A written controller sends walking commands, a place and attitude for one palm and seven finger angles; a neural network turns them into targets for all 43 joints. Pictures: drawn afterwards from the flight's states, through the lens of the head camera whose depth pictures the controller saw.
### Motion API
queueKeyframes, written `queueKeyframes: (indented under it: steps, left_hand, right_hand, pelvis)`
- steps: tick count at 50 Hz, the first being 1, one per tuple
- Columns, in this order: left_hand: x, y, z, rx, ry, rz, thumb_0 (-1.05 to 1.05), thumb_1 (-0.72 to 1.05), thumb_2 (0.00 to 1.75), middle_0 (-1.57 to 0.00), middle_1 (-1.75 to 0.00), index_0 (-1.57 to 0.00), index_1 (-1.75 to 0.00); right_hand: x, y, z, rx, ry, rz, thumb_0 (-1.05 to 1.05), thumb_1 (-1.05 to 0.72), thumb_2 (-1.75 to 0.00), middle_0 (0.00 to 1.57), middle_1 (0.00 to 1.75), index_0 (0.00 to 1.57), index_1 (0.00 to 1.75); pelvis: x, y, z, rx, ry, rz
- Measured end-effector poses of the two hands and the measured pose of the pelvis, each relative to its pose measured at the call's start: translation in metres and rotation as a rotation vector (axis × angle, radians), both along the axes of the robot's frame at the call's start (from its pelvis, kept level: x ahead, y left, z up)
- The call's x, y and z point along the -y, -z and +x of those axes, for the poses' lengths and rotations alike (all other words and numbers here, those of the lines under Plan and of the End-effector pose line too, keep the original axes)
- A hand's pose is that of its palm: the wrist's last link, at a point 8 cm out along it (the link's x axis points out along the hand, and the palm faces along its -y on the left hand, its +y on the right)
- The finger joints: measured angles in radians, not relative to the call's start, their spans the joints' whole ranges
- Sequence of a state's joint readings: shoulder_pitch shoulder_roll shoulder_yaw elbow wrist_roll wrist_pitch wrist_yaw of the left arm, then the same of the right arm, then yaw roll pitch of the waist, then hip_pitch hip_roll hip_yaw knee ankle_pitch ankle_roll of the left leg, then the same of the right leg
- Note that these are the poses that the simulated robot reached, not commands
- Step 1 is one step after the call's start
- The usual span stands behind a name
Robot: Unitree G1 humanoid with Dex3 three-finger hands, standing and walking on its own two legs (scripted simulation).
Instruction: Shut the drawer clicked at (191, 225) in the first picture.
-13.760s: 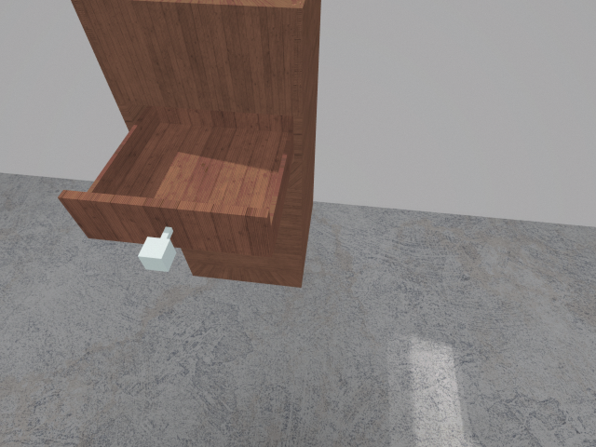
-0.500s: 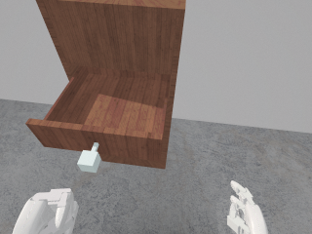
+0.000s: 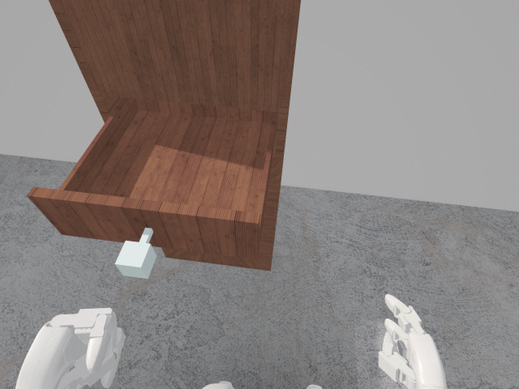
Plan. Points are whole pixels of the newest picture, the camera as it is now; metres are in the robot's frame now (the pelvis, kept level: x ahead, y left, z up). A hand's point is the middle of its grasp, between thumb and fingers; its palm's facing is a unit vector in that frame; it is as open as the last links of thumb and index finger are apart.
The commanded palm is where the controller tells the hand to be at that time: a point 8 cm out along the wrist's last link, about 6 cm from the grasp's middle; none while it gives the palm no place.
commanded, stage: bring the fist close to the handle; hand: left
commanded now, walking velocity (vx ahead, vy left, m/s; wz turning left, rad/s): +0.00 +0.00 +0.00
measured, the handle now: (141, 249) +0.33 +0.23 -0.01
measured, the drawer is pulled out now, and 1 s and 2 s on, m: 0.29 0.29 0.28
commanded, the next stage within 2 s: push the drawer shut in 1.18 s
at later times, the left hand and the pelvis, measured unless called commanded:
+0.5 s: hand (128, 337) +0.19 +0.20 +0.01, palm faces -0.03 -1.00 -0.06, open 3.3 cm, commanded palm +0.16 +0.26 +0.02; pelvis -0.01 +0.00 -0.03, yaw -1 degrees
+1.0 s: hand (144, 327) +0.21 +0.19 +0.00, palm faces -0.07 -1.00 -0.04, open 3.3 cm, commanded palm +0.18 +0.25 -0.01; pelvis -0.01 +0.01 -0.05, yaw -1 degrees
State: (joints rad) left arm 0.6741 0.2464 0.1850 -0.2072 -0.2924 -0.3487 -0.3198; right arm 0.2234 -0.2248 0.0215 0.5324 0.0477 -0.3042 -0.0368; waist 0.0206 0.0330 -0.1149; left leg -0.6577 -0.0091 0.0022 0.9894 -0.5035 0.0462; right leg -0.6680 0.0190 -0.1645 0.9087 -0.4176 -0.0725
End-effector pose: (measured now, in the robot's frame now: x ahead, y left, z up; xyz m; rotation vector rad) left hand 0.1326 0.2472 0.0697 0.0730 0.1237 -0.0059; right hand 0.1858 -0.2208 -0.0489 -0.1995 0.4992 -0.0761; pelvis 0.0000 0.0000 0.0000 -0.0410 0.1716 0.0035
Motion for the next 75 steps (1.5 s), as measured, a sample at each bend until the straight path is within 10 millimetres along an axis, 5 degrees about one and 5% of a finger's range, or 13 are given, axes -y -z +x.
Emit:
queueKeyframes:
  steps: [17, 33, 42, 60, 75]
  left_hand:
    - [-0.006, 0.03, 0.018, -0.006, 0.005, -0.003, 0.02, 0.91, 0.9, -1.39, -1.6, -1.4, -1.6]
    - [-0.006, 0.062, 0.054, 0.029, 0.05, -0.034, 0.02, 0.91, 0.9, -1.39, -1.6, -1.4, -1.6]
    - [-0.004, 0.08, 0.058, 0.016, 0.046, -0.044, 0.02, 0.91, 0.9, -1.39, -1.6, -1.4, -1.6]
    - [0.001, 0.077, 0.055, 0.016, 0.05, -0.033, 0.02, 0.91, 0.9, -1.39, -1.6, -1.4, -1.6]
    - [0.007, 0.077, 0.075, 0.045, 0.061, -0.018, 0.02, 0.9, 0.9, -1.39, -1.6, -1.4, -1.6]
  right_hand:
    - [0.021, 0.027, -0.019, -0.1, 0.055, -0.023, 0.02, -0.91, -0.9, 0.2, 0.3, 0.21, 0.3]
    - [0.012, 0.052, -0.023, -0.142, 0.045, -0.034, 0.01, -0.91, -0.9, 0.2, 0.3, 0.21, 0.3]
    - [0.006, 0.064, -0.025, -0.172, 0.038, -0.037, 0.01, -0.91, -0.9, 0.2, 0.3, 0.21, 0.3]
    - [-0.002, 0.068, -0.023, -0.197, 0.03, -0.034, 0.01, -0.91, -0.9, 0.2, 0.3, 0.21, 0.3]
    - [0.009, 0.071, -0.025, -0.217, 0.034, -0.049, 0.01, -0.91, -0.9, 0.2, 0.3, 0.21, 0.3]
  pelvis:
    - [0.006, 0.013, -0.003, -0.059, 0.006, 0.003]
    - [-0.001, 0.035, -0.009, -0.122, 0.015, -0.004]
    - [-0.008, 0.044, -0.01, -0.153, 0.019, -0.004]
    - [-0.012, 0.049, -0.011, -0.168, 0.016, -0.01]
    - [-0.006, 0.05, -0.009, -0.175, 0.015, -0.008]
